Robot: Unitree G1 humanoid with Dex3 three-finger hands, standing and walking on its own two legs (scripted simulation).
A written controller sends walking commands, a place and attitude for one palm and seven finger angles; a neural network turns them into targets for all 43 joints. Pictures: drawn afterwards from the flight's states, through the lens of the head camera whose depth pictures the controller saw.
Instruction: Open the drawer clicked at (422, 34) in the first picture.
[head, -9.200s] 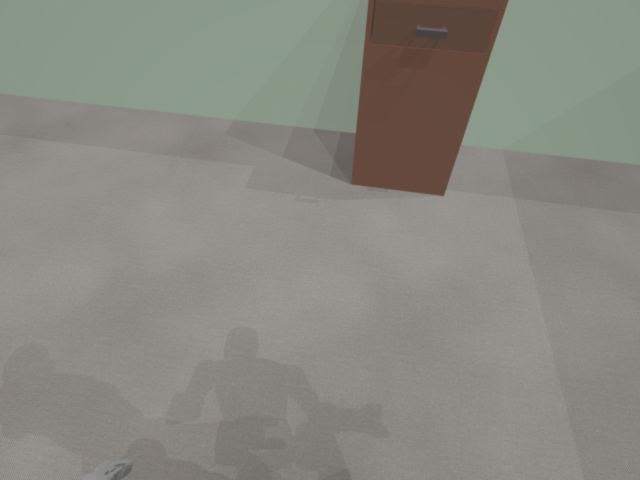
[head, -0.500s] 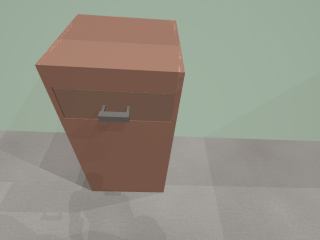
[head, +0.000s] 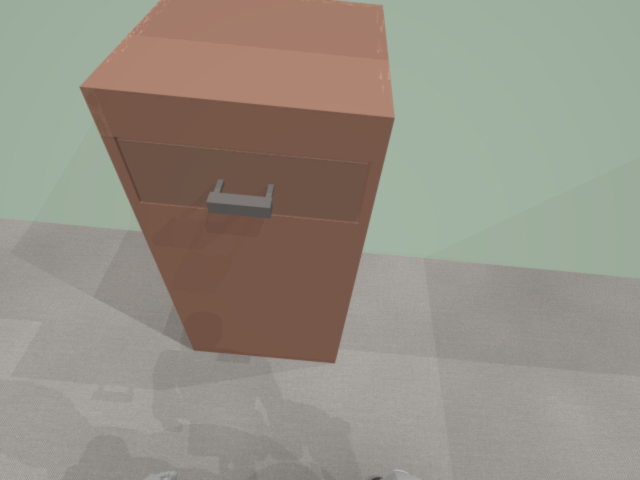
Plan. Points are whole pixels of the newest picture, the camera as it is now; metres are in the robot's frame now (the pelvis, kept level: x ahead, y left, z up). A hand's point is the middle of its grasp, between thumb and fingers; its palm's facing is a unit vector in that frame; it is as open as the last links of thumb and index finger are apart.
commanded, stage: come to a stop and stand still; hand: left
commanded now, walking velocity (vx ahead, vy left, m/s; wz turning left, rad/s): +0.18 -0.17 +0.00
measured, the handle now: (242, 196) +0.54 +0.17 +0.00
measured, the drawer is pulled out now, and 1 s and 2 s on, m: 0.00 0.00 0.00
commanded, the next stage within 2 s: look again from close up in 1.02 s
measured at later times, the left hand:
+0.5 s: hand out of the picture -0.01 +0.19 -0.15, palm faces -0.05 -0.99 -0.15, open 7.4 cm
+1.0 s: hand out of the picture -0.03 +0.09 -0.15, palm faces +0.04 -0.99 -0.12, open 7.3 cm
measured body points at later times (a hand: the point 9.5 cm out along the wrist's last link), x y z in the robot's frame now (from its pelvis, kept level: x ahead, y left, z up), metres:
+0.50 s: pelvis -0.02 +0.02 +0.03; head -0.01 +0.04 +0.48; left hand -0.01 +0.24 -0.14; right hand -0.11 -0.19 -0.11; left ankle +0.01 +0.09 -0.72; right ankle -0.02 -0.16 -0.67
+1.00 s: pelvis -0.01 -0.05 +0.03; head -0.01 -0.04 +0.48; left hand -0.03 +0.15 -0.14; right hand -0.03 -0.26 -0.14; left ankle +0.01 +0.09 -0.71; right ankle -0.02 -0.15 -0.71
